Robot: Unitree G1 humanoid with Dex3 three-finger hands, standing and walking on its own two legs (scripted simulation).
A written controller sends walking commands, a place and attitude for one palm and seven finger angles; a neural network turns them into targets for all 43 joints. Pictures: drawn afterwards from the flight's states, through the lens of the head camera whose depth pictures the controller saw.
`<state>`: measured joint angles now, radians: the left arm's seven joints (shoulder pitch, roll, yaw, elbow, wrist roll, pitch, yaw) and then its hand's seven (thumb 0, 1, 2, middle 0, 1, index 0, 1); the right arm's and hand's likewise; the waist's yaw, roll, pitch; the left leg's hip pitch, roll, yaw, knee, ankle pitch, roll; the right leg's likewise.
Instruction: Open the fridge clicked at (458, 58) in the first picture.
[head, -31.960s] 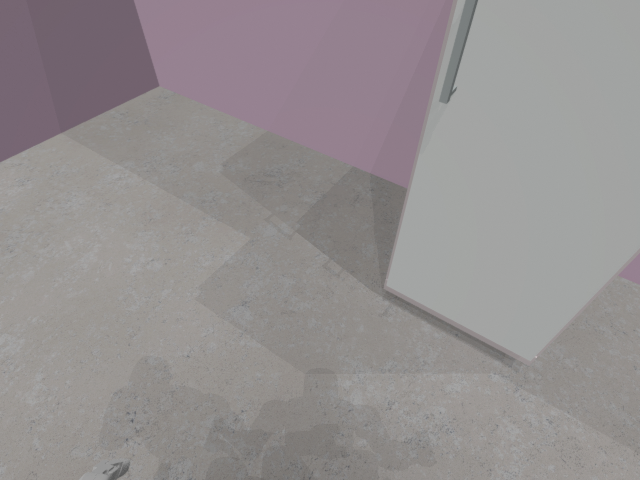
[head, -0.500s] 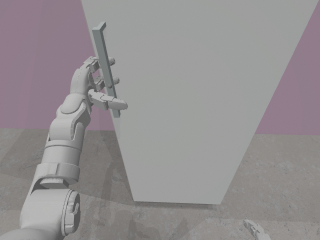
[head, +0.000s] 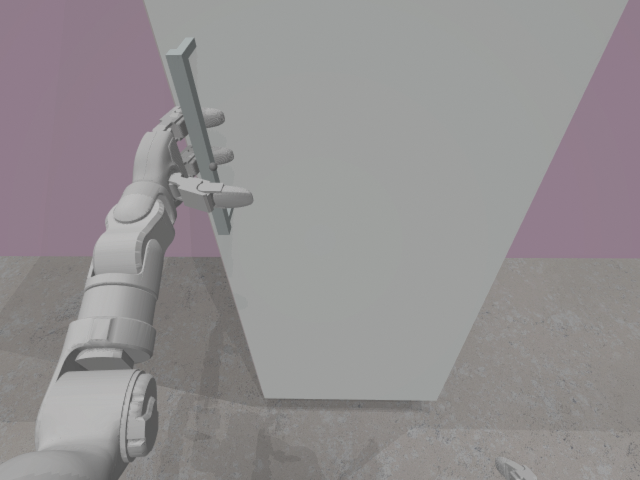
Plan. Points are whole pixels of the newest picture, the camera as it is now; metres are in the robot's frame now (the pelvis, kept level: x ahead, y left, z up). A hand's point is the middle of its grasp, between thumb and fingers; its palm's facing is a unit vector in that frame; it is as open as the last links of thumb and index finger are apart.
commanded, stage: grip the handle and tug to test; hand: left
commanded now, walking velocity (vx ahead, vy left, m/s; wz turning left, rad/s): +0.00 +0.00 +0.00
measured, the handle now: (208, 149) +0.47 +0.16 +0.20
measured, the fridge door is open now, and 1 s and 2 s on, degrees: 0 0 11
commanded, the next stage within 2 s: pull the door a little, standing still in 1.24 s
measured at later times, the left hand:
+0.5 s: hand (203, 174) +0.41 +0.15 +0.21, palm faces +0.01 -1.00 +0.01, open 6.5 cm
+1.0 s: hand (208, 175) +0.41 +0.14 +0.21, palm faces +0.04 -1.00 +0.00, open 6.4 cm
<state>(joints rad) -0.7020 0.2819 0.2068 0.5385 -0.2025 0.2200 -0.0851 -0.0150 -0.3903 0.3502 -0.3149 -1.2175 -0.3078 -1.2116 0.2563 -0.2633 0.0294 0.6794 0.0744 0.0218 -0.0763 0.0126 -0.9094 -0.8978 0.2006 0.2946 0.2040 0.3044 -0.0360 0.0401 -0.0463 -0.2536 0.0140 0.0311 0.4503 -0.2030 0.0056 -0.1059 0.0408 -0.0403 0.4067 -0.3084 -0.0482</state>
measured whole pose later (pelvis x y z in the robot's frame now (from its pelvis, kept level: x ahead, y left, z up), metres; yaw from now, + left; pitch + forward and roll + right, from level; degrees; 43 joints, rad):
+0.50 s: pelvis +0.00 +0.00 +0.00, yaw +0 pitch +0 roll +0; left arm -0.67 0.28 0.19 0.48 -0.20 0.26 -0.08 0.00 0.58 0.77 -0.37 -1.34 -0.36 -1.34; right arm 0.21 -0.25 0.04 0.66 0.07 0.03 -0.08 0.01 -0.91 -0.90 0.20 0.29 0.20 0.30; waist -0.02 0.03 -0.04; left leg -0.24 0.01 0.03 0.45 -0.20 0.01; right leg -0.09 0.04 -0.05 0.40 -0.31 -0.04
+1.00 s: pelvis +0.00 +0.00 +0.00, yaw +0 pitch -1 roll +0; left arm -0.65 0.27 0.19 0.47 -0.19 0.24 -0.04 0.01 0.65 0.79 -0.31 -1.36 -0.30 -1.35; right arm 0.24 -0.25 0.04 0.67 0.07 0.02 -0.07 0.01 -0.91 -0.90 0.20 0.29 0.20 0.30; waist -0.03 0.04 -0.04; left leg -0.23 0.01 0.03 0.44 -0.20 0.01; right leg -0.08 0.04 -0.04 0.40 -0.30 -0.05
